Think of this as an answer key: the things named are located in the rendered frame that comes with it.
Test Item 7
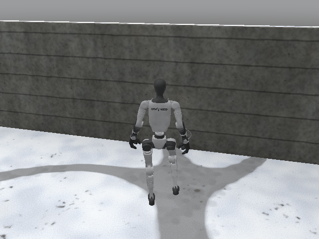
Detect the robot right hand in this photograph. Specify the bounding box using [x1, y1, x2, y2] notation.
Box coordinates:
[178, 142, 190, 154]

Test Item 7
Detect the robot left hand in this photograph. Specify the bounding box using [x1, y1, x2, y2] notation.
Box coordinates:
[129, 138, 141, 149]

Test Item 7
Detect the robot left upper arm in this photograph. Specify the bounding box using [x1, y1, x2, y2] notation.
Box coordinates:
[135, 100, 150, 127]

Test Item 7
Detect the robot right upper arm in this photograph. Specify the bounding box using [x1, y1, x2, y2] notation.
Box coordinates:
[170, 101, 183, 128]

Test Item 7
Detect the left robot forearm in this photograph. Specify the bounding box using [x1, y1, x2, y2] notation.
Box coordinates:
[131, 120, 140, 140]

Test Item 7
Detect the right robot forearm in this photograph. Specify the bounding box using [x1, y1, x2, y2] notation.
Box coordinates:
[178, 121, 189, 144]

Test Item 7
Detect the robot right shin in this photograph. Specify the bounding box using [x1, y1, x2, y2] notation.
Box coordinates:
[170, 155, 177, 188]

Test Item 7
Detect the left robot foot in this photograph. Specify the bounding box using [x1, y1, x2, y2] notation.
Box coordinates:
[148, 193, 155, 206]

